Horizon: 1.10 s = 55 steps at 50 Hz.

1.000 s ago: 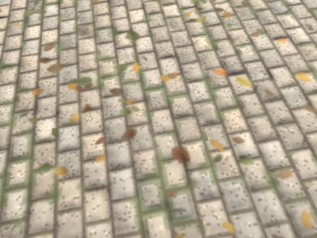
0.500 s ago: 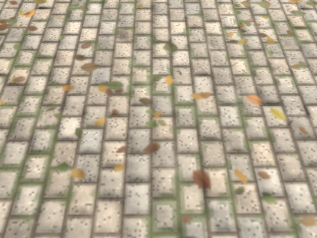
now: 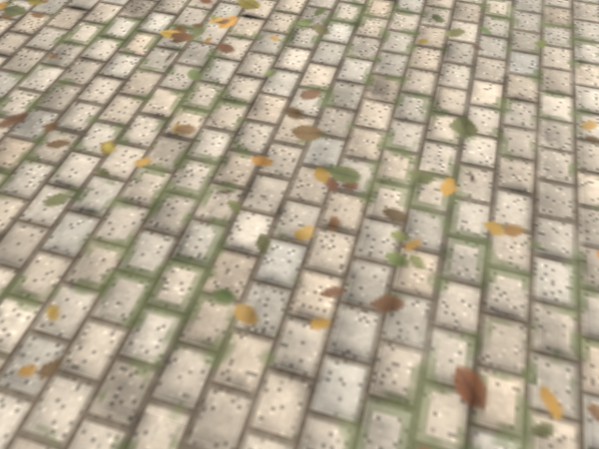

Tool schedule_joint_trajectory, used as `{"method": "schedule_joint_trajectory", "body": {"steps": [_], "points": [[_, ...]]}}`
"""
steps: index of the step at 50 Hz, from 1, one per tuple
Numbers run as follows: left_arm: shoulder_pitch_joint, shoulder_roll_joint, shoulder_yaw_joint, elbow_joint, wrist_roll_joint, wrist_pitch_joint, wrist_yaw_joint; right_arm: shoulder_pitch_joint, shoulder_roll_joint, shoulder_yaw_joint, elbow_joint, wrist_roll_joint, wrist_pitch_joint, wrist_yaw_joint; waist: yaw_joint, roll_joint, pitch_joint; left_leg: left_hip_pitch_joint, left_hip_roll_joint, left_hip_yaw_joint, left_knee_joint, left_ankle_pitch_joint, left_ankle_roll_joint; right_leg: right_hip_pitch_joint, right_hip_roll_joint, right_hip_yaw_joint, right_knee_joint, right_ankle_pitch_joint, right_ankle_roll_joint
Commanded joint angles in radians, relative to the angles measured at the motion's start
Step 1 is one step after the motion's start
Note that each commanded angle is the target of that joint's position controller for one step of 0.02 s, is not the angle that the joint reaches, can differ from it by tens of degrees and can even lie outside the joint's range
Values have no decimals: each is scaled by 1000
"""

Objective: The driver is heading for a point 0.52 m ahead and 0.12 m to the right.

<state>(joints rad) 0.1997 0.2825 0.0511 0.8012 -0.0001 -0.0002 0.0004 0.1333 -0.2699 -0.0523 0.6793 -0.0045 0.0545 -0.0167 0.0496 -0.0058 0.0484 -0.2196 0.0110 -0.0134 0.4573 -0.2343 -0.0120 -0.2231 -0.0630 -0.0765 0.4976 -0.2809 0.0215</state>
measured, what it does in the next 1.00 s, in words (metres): steps on the spot, turning right: right foot, then left foot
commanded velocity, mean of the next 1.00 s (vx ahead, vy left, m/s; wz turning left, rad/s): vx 0.00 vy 0.00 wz -0.25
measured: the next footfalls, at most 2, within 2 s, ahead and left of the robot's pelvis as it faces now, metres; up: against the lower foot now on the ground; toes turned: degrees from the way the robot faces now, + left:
right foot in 0.42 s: +0.01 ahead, -0.13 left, +0.00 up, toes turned -16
left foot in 0.88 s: +0.10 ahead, +0.09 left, +0.00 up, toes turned -20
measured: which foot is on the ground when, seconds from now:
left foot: down 0.00-0.42, up 0.44-0.86, down 0.88-1.00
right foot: down 0.00-0.10, up 0.12-0.40, down 0.42-1.00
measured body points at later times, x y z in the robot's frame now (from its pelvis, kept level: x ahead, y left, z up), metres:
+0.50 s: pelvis -0.02 -0.03 -0.01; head +0.02 -0.07 +0.44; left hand +0.18 +0.22 -0.09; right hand +0.07 -0.35 -0.13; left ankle -0.02 +0.12 -0.68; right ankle -0.03 -0.12 -0.74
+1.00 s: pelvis +0.01 -0.04 +0.00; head +0.03 -0.04 +0.45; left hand +0.25 +0.16 -0.11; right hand +0.03 -0.34 -0.12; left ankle +0.06 +0.10 -0.74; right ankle -0.03 -0.12 -0.74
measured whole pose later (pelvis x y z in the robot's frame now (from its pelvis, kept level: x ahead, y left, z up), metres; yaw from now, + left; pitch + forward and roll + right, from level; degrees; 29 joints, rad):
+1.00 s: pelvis +0.01 -0.04 +0.00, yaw -17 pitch +0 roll +0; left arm 0.11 0.26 0.03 0.75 0.02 0.01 0.03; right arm 0.20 -0.30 -0.06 0.81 0.02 0.00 -0.01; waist -0.02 -0.01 0.05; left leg -0.27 0.02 -0.07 0.55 -0.28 -0.04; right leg -0.23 0.06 0.00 0.54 -0.30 -0.05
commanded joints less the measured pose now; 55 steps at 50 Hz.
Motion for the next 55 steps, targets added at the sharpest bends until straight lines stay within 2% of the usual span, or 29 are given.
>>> {"method": "schedule_joint_trajectory", "body": {"steps": [1,3,4,6,8,10,13,15,17,19,20,21,22,23,24,26,29,32,34,38,40,42,44,45,46,47,50,53,55], "points": [[22,71,-4,-37,18,-29,-17,-1,-123,-25,-46,-25,-12,-5,-14,147,-170,163,244,-173,-74,409,180,-34,-32,76,-46,-69,24],[-60,136,12,-54,0,-15,-2,-33,-153,-39,-36,-26,-27,0,-39,155,-100,147,149,-117,-93,186,118,-78,-1,58,-10,84,27],[-56,158,19,-51,-4,-5,8,-19,-169,-44,-33,-21,-32,-2,-52,169,-70,130,157,-118,-106,181,114,-107,5,58,23,92,25],[-35,151,23,-54,-10,10,16,15,-178,-50,-15,-13,-36,-12,-53,176,-44,117,211,-139,-110,257,148,-151,21,51,106,23,25],[-29,140,33,-60,-16,25,17,37,-180,-56,-15,-15,-39,-25,-85,214,-54,137,320,-204,-129,372,241,-262,24,66,386,-283,28],[6,130,50,-52,-29,44,18,4,-162,-51,-18,-13,-50,-29,-61,155,-51,115,367,-181,-136,469,286,-327,1,126,618,-355,41],[8,96,44,-57,-19,61,19,-89,-149,-52,-19,-4,-55,-25,-31,119,-46,85,306,-54,-131,425,240,-282,-18,94,506,-227,58],[-18,83,35,-83,-19,59,1,-97,-160,-58,-12,-2,-48,-22,-44,133,-78,92,292,-1,-104,441,228,-204,-16,59,373,-165,53],[-20,102,40,-105,-23,58,-17,-73,-185,-65,4,7,-42,-22,-51,146,-111,124,312,5,-67,460,217,-151,2,27,269,-121,34],[38,112,48,-100,-23,60,-28,-84,-195,-67,15,28,-37,-22,-13,137,-126,92,306,40,10,389,167,-41,36,-20,93,20,-7],[72,135,61,-91,-18,60,-23,-41,-171,-63,38,32,-38,-18,-7,90,-129,34,270,83,96,258,107,52,62,-3,-6,125,-41],[94,231,89,-100,-16,56,-5,8,-127,-52,48,4,-40,-11,-25,-134,-121,-142,171,178,327,-6,11,185,-61,209,-98,456,-108],[96,341,103,-136,8,39,1,-78,-84,-31,-22,-32,-42,-16,-15,-353,-116,-410,-4,136,589,-483,-72,224,-326,620,-147,709,-334],[118,297,90,-141,36,11,-11,-136,-134,-46,-27,-9,-42,-23,43,-192,-193,-419,-7,-29,749,-503,-60,205,-343,637,-177,588,-413],[75,269,80,-142,28,-9,-12,-133,-150,-53,-23,13,-41,-25,12,-145,-144,-442,13,-53,776,-417,-39,177,-291,544,-184,477,-366],[-23,207,64,-152,-13,-14,6,-100,-170,-66,12,4,-38,-40,-31,-82,-86,-453,45,-70,707,-243,-31,142,-200,440,-179,336,-258],[-30,182,50,-171,-7,-6,25,-48,-149,-67,33,4,-43,-34,-53,-97,-123,-372,11,-64,699,-119,-52,121,-145,383,-184,401,-243],[-10,188,52,-176,-11,-2,31,-59,-130,-62,28,7,-46,-34,-41,-95,-113,-385,-3,-72,584,-92,-73,153,-130,398,-186,357,-247],[-26,163,42,-178,-2,2,35,-40,-126,-58,44,9,-45,-31,-39,-107,-120,-360,14,-65,503,-69,-88,164,-132,379,-190,311,-245],[-57,105,12,-150,25,0,26,-31,-96,-37,65,6,-51,-15,-23,-129,-98,-167,60,-40,306,-52,-91,52,-106,317,-207,211,-238],[-59,102,4,-125,32,-1,16,-28,-105,-34,72,10,-57,-8,-12,-128,-74,-98,57,-19,225,-62,-80,21,-109,318,-213,165,-239],[-82,120,5,-109,26,0,10,-14,-121,-34,74,14,-63,-4,-29,-110,-50,-52,44,-3,116,-37,-60,13,-112,320,-186,165,-228],[-57,143,13,-86,11,0,14,-4,-155,-36,69,4,-72,-2,-45,-64,-42,-4,44,-17,-31,159,-29,32,-86,302,-139,203,-178],[-38,145,16,-85,18,-5,19,1,-199,-43,58,0,-75,-4,-32,-14,-63,15,93,-82,-13,367,-7,44,-50,271,-85,181,-140],[-2,148,22,-92,27,-8,22,-6,-256,-57,62,13,-73,-3,20,90,-81,14,112,-129,33,463,37,35,27,203,-51,149,-109],[-36,141,22,-96,28,-8,28,1,-236,-59,63,28,-70,1,-7,128,-96,-24,118,-162,11,402,75,60,72,133,0,136,-80],[-75,106,30,-113,13,16,44,5,-200,-53,54,20,-70,0,-26,188,-95,-62,165,-301,-43,305,135,31,100,85,95,83,-59],[-52,87,39,-124,12,23,38,3,-198,-53,37,19,-65,-7,-23,173,-115,-94,154,-342,-21,255,145,49,87,100,73,51,-78],[-7,120,56,-115,14,21,33,-32,-175,-47,9,28,-56,-11,-11,46,-115,-203,72,-236,101,158,75,131,-8,160,-34,126,-119]]}}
